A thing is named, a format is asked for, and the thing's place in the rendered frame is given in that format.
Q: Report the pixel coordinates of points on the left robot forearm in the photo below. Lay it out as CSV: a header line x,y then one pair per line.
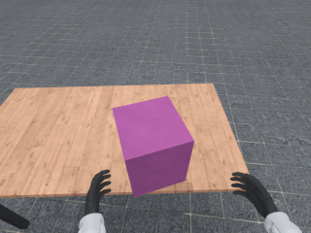
x,y
92,223

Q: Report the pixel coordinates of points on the table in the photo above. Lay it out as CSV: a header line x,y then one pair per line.
x,y
54,140

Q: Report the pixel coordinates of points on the right robot forearm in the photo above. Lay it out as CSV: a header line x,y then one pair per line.
x,y
279,222

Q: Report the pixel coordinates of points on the right robot hand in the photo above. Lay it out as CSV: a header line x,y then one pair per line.
x,y
255,192

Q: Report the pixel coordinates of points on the carton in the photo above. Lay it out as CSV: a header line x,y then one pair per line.
x,y
155,143

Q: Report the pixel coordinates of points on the left robot hand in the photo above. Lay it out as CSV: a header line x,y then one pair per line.
x,y
94,194

